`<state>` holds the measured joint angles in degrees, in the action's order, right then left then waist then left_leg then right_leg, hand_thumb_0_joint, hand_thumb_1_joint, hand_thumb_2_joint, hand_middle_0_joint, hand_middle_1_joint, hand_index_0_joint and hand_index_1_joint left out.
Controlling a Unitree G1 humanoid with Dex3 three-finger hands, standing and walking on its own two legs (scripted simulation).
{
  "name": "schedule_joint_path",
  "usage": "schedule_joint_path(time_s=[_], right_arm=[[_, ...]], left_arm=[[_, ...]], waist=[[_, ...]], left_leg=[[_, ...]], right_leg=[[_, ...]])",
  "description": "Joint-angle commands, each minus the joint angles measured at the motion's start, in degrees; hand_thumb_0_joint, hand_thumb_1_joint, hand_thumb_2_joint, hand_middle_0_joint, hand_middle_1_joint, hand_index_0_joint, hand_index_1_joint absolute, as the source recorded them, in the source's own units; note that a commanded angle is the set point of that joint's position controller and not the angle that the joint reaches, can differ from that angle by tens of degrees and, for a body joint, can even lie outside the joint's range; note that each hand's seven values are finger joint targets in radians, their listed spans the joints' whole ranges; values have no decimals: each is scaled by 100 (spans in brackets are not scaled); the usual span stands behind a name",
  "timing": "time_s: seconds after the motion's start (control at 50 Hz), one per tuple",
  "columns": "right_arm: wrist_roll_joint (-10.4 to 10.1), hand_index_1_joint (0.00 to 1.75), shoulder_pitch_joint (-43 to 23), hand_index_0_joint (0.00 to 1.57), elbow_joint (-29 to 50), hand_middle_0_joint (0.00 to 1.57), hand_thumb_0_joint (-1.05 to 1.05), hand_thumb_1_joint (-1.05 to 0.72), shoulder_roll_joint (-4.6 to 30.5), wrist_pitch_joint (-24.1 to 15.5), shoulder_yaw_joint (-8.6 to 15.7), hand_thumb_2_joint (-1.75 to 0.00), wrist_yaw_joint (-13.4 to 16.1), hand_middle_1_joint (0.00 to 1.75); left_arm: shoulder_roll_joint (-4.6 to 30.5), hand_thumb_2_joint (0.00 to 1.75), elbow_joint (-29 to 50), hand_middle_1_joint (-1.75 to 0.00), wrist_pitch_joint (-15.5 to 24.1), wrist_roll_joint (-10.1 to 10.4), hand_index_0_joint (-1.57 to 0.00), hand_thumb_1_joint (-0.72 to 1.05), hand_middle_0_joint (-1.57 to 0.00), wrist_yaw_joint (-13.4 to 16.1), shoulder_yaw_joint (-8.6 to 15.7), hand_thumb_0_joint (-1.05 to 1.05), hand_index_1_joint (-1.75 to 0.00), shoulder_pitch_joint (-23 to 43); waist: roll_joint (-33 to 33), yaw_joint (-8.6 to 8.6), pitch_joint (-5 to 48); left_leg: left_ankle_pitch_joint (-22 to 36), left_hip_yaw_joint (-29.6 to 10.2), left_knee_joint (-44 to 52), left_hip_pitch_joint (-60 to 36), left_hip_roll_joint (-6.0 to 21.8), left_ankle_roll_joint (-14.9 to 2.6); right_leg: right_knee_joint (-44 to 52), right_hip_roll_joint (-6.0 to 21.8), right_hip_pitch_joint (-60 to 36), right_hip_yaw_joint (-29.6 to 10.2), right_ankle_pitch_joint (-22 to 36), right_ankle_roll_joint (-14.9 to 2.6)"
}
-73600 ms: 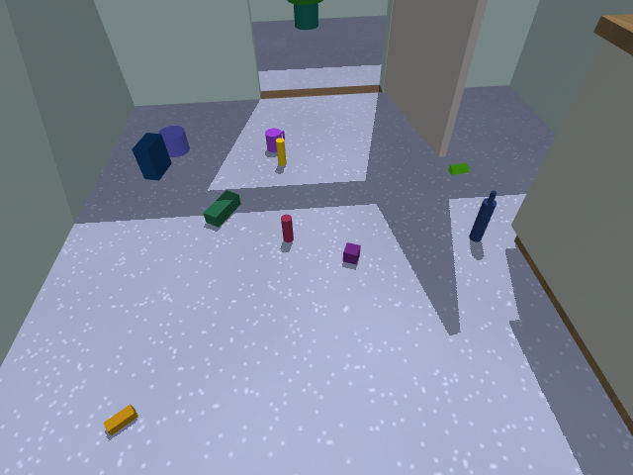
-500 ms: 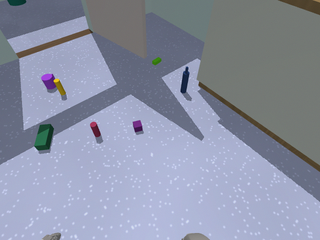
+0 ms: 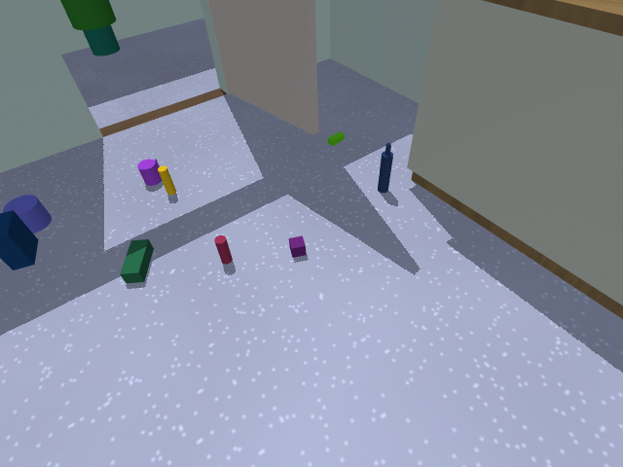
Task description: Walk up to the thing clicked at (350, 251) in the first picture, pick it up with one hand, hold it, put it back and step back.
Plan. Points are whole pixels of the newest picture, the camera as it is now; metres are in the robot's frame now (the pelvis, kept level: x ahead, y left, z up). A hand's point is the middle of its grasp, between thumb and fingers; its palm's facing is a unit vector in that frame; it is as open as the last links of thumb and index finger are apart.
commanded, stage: step back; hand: left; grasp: from above
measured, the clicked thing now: (297, 246) +1.11 +0.17 -0.73
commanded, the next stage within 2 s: stand in 0.84 s
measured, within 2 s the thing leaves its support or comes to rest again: neither
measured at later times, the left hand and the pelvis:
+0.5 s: hand out of the picture +0.08 +0.26 -0.15, palm faces +0.04 -0.93 -0.35, open 7.4 cm; pelvis +0.02 +0.00 +0.00, yaw +1 degrees
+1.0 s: hand out of the picture +0.15 +0.26 -0.13, palm faces -0.02 -0.94 -0.34, open 7.4 cm; pelvis +0.05 +0.01 +0.02, yaw -1 degrees
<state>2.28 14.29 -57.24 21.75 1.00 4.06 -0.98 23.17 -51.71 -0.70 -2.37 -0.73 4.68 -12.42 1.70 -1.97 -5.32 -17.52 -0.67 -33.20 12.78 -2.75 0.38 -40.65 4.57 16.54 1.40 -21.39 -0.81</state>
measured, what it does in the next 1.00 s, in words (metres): steps on the spot: left foot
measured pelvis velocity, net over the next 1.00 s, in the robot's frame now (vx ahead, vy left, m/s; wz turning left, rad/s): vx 0.05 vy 0.01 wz -0.02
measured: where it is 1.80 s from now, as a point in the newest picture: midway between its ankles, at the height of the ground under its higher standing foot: outside the picture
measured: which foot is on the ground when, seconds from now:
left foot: down 0.00-0.22, up 0.24-0.44, down 0.46-1.00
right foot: down 0.00-1.00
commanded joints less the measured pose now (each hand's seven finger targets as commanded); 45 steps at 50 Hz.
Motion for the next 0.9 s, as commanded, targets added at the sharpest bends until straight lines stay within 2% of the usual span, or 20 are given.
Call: schedule_joint_path(time_s=[0.0,0.02,0.06,0.12,0.16,0.18,0.2,0.22,0.24,0.28,0.36,0.42,0.44,0.46,0.48,0.52,0.6,0.68,0.8,0.88], right_arm=[[-1,30,-178,20,562,20,0,-90,1932,-370,427,-90,99,30],[22,30,-395,20,583,20,0,-90,1563,-420,299,-90,115,30],[36,30,-458,20,572,20,0,-90,1518,-427,290,-90,120,30],[41,30,-500,20,586,20,0,-90,1440,-326,274,-90,63,30],[-48,30,-624,20,631,20,0,-90,1168,-221,178,-90,57,30],[-75,30,-526,20,675,20,0,-90,888,-200,77,-90,74,30],[-85,30,-643,20,770,20,0,-90,676,-197,18,-90,98,30],[-46,30,-639,20,692,20,0,-90,1064,-178,129,-90,155,30],[-82,30,-394,20,575,20,0,-90,1183,-204,157,-90,144,30],[-105,30,-240,20,418,20,0,-90,1064,-246,126,-90,125,30],[-83,30,-149,20,285,20,0,-90,886,-256,74,-90,71,30],[-52,30,-208,20,153,20,0,-90,867,-262,118,-90,107,30],[-25,30,-225,20,137,20,0,-90,942,-278,126,-90,139,30],[-16,30,-540,20,233,20,0,-90,1146,-304,126,-90,156,30],[-56,30,-823,20,259,20,0,-90,1329,-297,121,-90,138,30],[-77,30,-1022,20,178,20,0,-90,1212,-288,30,-90,111,30],[-103,30,-1118,20,-35,20,0,-90,1053,-297,-29,-90,129,30],[-139,30,-1289,20,-140,20,0,-90,993,-301,-42,-90,140,30],[-138,30,-1504,20,-241,20,0,-90,941,-280,-22,-90,153,30],[-195,30,-1468,20,-309,20,0,-90,943,-337,-67,-90,121,30]], left_arm=[[1290,90,399,-30,113,75,-20,90,-20,57,261,0,-30,674],[1140,90,318,-30,131,124,-20,90,-20,21,230,0,-30,531],[1043,90,197,-30,201,132,-20,90,-20,-21,193,0,-30,275],[918,90,17,-30,275,100,-20,90,-20,-47,215,0,-30,141],[909,90,-200,-30,328,42,-20,90,-20,25,250,0,-30,-203],[1099,90,-236,-30,355,0,-20,90,-20,79,312,0,-30,-350],[1627,90,-223,-30,396,-39,-20,90,-20,120,415,0,-30,-491],[1812,90,-63,-30,410,-31,-20,90,-20,111,444,0,-30,-140],[1642,90,30,-30,438,24,-20,90,-20,113,412,0,-30,113],[1360,90,15,-30,485,62,-20,90,-20,142,334,0,-30,282],[1273,90,20,-30,448,78,-20,90,-20,107,227,0,-30,601],[1116,90,20,-30,326,125,-20,90,-20,101,77,0,-30,713],[959,90,-16,-30,313,156,-20,90,-20,101,11,0,-30,643],[808,90,-57,-30,277,226,-20,90,-20,94,-37,0,-30,565],[894,90,-172,-30,257,270,-20,90,-20,100,-9,0,-30,539],[871,90,-360,-30,293,224,-20,90,-20,111,-28,0,-30,433],[1048,90,-560,-30,355,231,-20,90,-20,126,-25,0,-30,584],[985,90,-699,-30,338,227,-20,90,-20,152,-58,0,-30,663],[949,90,-795,-30,314,196,-20,90,-20,155,-87,0,-30,785],[864,90,-912,-30,317,210,-20,90,-20,137,-210,0,-30,931]], waist=[[-754,386,-136],[-464,210,-186],[-987,170,-30],[-1112,184,185],[-723,-81,275],[-82,-135,309],[980,-276,278],[515,-193,-92],[129,-43,-190],[104,65,-110],[652,141,303],[390,275,420],[68,278,552],[-372,137,563],[-555,38,602],[-612,-56,598],[-622,84,646],[-531,76,920],[-341,89,1009],[-225,188,1052]], left_leg=[[-3139,-3362,2334,336,2291,-1476],[-2399,-2711,2115,204,1896,-1259],[-1699,-1981,1898,-32,1652,-1084],[-1336,-1286,1514,513,1366,-928],[-1298,-824,685,1244,1043,-590],[-1293,-538,-124,1704,705,-388],[-1520,-248,-1429,2470,-49,-172],[-1588,-637,-1955,2067,233,-100],[-1244,-827,-2007,1945,341,-96],[-858,-811,-1707,1747,463,-89],[-507,-115,-508,501,433,-14],[479,15,613,-519,326,-79],[803,-359,826,-688,607,-157],[446,-1180,1103,-258,1197,-353],[-133,-1446,1214,353,1453,-656],[59,-1293,1226,498,1417,-559],[1144,-725,1018,48,1039,-237],[1980,-624,1026,-367,1137,-307],[2055,-424,1156,-589,1097,-255],[2676,-445,1313,-976,1090,-209]], right_leg=[[-1126,-143,1216,-527,-1065,-57],[-1099,-95,1183,-719,-656,-63],[-587,-96,1022,-412,-557,-74],[622,-416,-190,3,-339,-23],[1542,-614,-1360,61,376,-69],[1951,-184,-1718,-806,-97,-176],[2858,1133,-1553,-3051,-1755,-707],[3028,1838,-583,-3533,-2261,-1209],[2860,1705,-495,-3194,-1865,-1279],[2602,1283,-560,-2297,-661,-1008],[2110,930,-61,-1166,953,-819],[1463,641,421,-820,1216,-537],[1247,464,451,-665,1333,-342],[1224,93,319,-482,680,-127],[1063,-177,-216,-341,-294,-73],[1325,-122,-719,-366,49,-119],[1629,125,-780,-581,1430,-170],[1744,129,-955,-466,1847,-82],[1920,192,-1066,-483,2152,-38],[2159,269,-1133,-497,2473,37]])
